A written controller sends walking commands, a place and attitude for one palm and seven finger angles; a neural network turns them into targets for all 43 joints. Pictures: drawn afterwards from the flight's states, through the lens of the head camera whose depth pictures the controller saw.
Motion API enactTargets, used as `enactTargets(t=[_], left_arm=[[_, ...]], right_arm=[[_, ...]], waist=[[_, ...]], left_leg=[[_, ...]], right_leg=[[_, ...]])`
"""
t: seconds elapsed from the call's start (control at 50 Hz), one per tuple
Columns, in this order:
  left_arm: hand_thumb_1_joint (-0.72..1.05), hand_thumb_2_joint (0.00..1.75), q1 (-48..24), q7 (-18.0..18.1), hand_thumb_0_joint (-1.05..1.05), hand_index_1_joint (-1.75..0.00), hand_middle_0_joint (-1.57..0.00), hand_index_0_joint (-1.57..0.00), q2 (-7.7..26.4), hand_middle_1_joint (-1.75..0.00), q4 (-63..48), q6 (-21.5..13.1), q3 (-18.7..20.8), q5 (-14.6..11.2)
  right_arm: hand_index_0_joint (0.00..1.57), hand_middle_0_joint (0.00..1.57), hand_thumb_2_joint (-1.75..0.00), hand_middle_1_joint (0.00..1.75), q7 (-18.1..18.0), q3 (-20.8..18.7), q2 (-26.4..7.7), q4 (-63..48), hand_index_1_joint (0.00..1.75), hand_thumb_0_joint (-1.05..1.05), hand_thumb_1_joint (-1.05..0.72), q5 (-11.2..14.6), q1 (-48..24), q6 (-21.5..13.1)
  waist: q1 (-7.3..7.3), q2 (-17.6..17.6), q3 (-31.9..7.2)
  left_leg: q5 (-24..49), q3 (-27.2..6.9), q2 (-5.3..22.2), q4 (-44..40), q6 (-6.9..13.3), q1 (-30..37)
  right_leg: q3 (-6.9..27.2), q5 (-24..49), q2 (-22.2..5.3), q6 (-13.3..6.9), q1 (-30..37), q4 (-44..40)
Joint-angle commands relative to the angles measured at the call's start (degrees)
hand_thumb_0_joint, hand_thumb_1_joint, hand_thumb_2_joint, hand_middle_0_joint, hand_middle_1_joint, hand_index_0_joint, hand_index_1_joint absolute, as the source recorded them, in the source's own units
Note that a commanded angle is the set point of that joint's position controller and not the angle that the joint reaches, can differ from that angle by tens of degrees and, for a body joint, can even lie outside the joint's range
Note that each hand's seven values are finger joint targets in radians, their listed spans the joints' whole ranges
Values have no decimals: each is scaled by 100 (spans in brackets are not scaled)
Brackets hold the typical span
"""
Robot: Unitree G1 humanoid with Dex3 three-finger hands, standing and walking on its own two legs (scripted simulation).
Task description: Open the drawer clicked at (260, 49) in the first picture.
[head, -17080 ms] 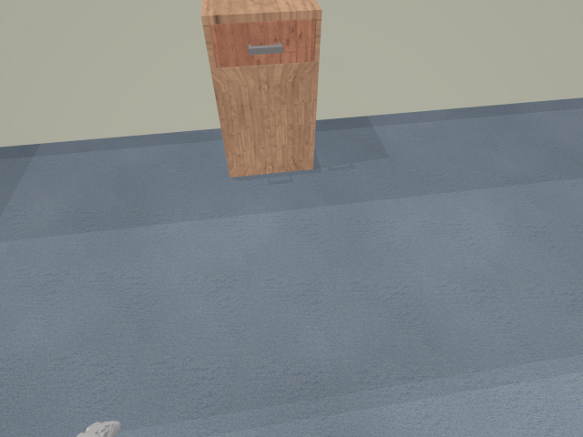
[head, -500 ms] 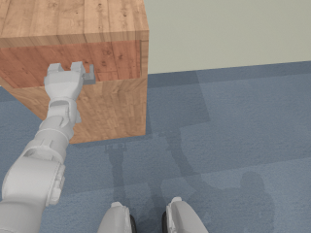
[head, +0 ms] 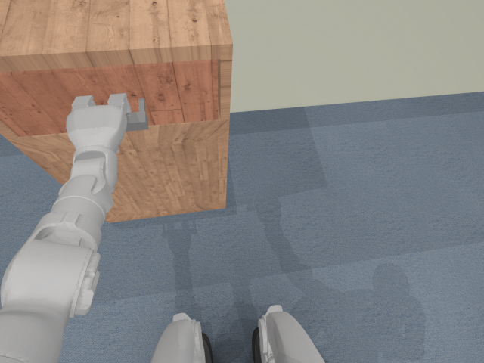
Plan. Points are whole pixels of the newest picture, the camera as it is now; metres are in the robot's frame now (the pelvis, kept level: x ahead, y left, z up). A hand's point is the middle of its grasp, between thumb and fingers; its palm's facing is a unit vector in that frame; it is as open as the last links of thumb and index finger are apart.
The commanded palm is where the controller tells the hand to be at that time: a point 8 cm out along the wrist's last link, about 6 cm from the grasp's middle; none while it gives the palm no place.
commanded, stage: close the thumb around the handle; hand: left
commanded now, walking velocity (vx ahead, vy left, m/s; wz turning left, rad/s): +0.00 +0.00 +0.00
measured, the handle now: (109, 114) +0.55 +0.20 -0.01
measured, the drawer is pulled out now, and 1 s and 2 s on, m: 0.00 0.08 0.21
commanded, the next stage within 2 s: pull the drawer open in 0.04 s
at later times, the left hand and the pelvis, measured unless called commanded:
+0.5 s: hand (110, 152) +0.49 +0.20 -0.03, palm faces -0.07 -0.06 -1.00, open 5.6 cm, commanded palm +0.44 +0.19 +0.02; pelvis +0.03 +0.00 +0.02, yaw -1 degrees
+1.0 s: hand (110, 183) +0.43 +0.19 -0.03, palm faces -0.06 -0.07 -1.00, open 5.6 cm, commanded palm +0.38 +0.19 +0.02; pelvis +0.05 +0.00 +0.03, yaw -1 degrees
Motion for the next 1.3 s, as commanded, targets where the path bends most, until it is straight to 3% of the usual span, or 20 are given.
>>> enactTargets(t=[0.0, 0.1, 0.22, 0.24, 0.32, 0.46, 0.56, 0.6, 0.64, 0.74, 0.76, 0.82, 0.84, 0.9, 1.08, 1.12, 1.14, 1.2, 1.22, 1.28], left_arm=[[90, 90, -1742, 80, 0, -135, -40, -40, 1109, -135, -779, -92, 273, -74], [90, 90, -1791, 132, 0, -135, -40, -40, 995, -135, -817, -92, 218, -56], [90, 90, -1009, 129, 0, -135, -40, -40, 732, -135, -949, -92, 191, -120], [90, 90, -969, 132, 0, -135, -40, -40, 634, -135, -1143, -123, 132, -122], [90, 90, -192, 139, 0, -135, -40, -40, 613, -135, -1203, -125, 263, -177], [90, 90, 579, 318, 0, -135, -40, -40, 297, -135, -1748, -104, 185, -117], [90, 90, 866, 426, 0, -135, -40, -40, -135, -135, -1971, 11, -77, -94], [90, 90, 1005, 465, 0, -135, -40, -40, 15, -135, -2206, 37, 64, -79], [90, 90, 1474, 476, 0, -135, -40, -40, -230, -135, -2304, 118, -58, -86], [90, 90, 1820, 511, 0, -135, -40, -40, -301, -135, -2588, 211, -101, -63], [90, 90, 1885, 512, 0, -135, -40, -40, -462, -135, -2652, 232, -228, -72], [90, 90, 2085, 551, 0, -135, -40, -40, -322, -135, -2922, 263, -92, -31], [90, 90, 2301, 545, 0, -135, -40, -40, -489, -135, -2930, 291, -210, -56], [90, 90, 2610, 567, 0, -135, -40, -40, -313, -135, -3113, 312, -56, -63], [90, 90, 3252, 675, 0, -135, -40, -40, -645, -135, -3757, 461, -297, -30], [90, 90, 3413, 689, 0, -135, -40, -40, -572, -135, -3999, 462, -233, -18], [90, 90, 3680, 693, 0, -135, -40, -40, -654, -135, -3944, 493, -273, -43], [90, 90, 3457, 711, 0, -135, -40, -40, -717, -135, -4085, 502, -384, -17], [90, 90, 3607, 729, 0, -135, -40, -40, -585, -135, -4108, 491, -242, 8], [90, 90, 3664, 732, 0, -135, -40, -40, -679, -135, -4075, 512, -354, 23]], right_arm=[[20, 20, -90, 30, -71, -361, -1021, -178, 30, 0, -90, -25, 1044, -56], [20, 20, -90, 30, -61, -377, -1004, -151, 30, 0, -90, -26, 1031, -53], [20, 20, -90, 30, -15, -400, -970, -240, 30, 0, -90, -13, 999, -11], [20, 20, -90, 30, -7, -420, -948, -258, 30, 0, -90, -15, 965, -14], [20, 20, -90, 30, 14, -431, -932, -309, 30, 0, -90, -5, 899, 35], [20, 20, -90, 30, 53, -494, -865, -367, 30, 0, -90, -4, 750, 127], [20, 20, -90, 30, 95, -530, -815, -393, 30, 0, -90, 1, 611, 195], [20, 20, -90, 30, 100, -541, -817, -413, 30, 0, -90, -10, 565, 221], [20, 20, -90, 30, 122, -544, -776, -478, 30, 0, -90, 4, 509, 258], [20, 20, -90, 30, 127, -523, -762, -569, 30, 0, -90, 8, 304, 305], [20, 20, -90, 30, 134, -515, -750, -628, 30, 0, -90, 9, 251, 304], [20, 20, -90, 30, 125, -509, -737, -674, 30, 0, -90, -5, 183, 316], [20, 20, -90, 30, 133, -506, -730, -717, 30, 0, -90, 1, 129, 319], [20, 20, -90, 30, 113, -470, -720, -789, 30, 0, -90, -2, 26, 295], [20, 20, -90, 30, 146, -448, -682, -957, 30, 0, -90, 18, -229, 245], [20, 20, -90, 30, 147, -446, -675, -984, 30, 0, -90, 10, -277, 236], [20, 20, -90, 30, 152, -441, -664, -1021, 30, 0, -90, 21, -307, 225], [20, 20, -90, 30, 134, -429, -676, -1003, 30, 0, -90, 1, -375, 213], [20, 20, -90, 30, 121, -424, -669, -1019, 30, 0, -90, 8, -369, 209], [20, 20, -90, 30, 102, -407, -662, -1033, 30, 0, -90, 15, -443, 188]], waist=[[-62, 128, -2758], [-103, 148, -2603], [122, 88, -2770], [154, 244, -2856], [323, -38, -2794], [495, -84, -2713], [462, -205, -2499], [550, -142, -2616], [589, -172, -2583], [616, -229, -2356], [608, -195, -2313], [678, -169, -2438], [678, -192, -2370], [744, -328, -2297], [789, -174, -2194], [822, -169, -2315], [848, -194, -2209], [739, -244, -2010], [825, -252, -2102], [786, -319, -1885]], left_leg=[[2273, -527, -204, -611, -77, 2446], [2295, -521, -187, -634, -81, 2491], [2577, -490, -184, -725, -112, 2713], [2717, -479, -170, -736, -126, 2855], [2857, -396, -183, -821, -114, 2818], [3517, -331, -152, -975, -138, 3169], [3763, -311, -142, -1046, -142, 3325], [4049, -349, -127, -1069, -157, 3505], [4333, -333, -124, -1087, -160, 3626], [4184, -328, -133, -1161, -164, 3646], [4101, -325, -145, -1192, -167, 3624], [4385, -332, -135, -1171, -168, 3757], [4318, -302, -157, -1175, -168, 3732], [4124, -282, -197, -1212, -166, 3532], [4122, -314, -160, -1270, -202, 3778], [4245, -353, -140, -1250, -209, 3884], [4183, -342, -151, -1274, -214, 3858], [3873, -385, -134, -1306, -204, 3773], [3920, -376, -141, -1291, -212, 3802], [3481, -342, -184, -1324, -212, 3639]], right_leg=[[177, 1785, 270, -73, 1198, -718], [152, 1751, 270, -72, 1108, -746], [136, 2014, 285, -81, 1401, -766], [140, 2105, 282, -89, 1410, -772], [159, 2393, 289, -84, 1783, -833], [169, 2934, 265, -94, 2122, -941], [175, 3143, 250, -85, 2207, -1058], [181, 3283, 237, -102, 2313, -1043], [170, 3482, 236, -90, 2405, -1091], [170, 3392, 233, -94, 2449, -1158], [157, 3339, 228, -101, 2453, -1177], [177, 3573, 210, -104, 2569, -1143], [184, 3578, 210, -98, 2601, -1180], [211, 3717, 199, -115, 2817, -1176], [158, 3427, 207, -122, 2693, -1199], [175, 3448, 205, -117, 2710, -1161], [150, 3379, 209, -120, 2701, -1181], [137, 3130, 215, -131, 2556, -1207], [146, 3132, 214, -131, 2584, -1167], [148, 2956, 214, -141, 2558, -1208]])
